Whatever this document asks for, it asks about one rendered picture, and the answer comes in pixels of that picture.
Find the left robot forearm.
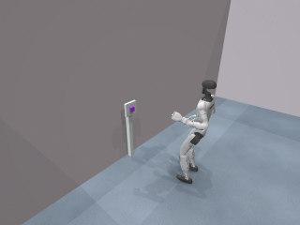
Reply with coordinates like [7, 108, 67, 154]
[181, 117, 207, 130]

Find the right robot hand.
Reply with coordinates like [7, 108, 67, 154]
[187, 114, 196, 122]

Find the panel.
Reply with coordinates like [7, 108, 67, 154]
[124, 99, 137, 157]

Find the right robot upper arm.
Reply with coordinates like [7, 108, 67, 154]
[211, 95, 216, 115]

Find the left robot upper arm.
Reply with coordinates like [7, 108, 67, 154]
[197, 101, 209, 129]

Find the button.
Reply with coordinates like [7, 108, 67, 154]
[129, 106, 135, 113]

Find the left robot shin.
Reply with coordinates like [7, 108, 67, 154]
[179, 156, 189, 180]

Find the left robot hand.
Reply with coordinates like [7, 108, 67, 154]
[172, 111, 183, 122]

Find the robot torso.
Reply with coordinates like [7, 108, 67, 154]
[194, 99, 215, 139]

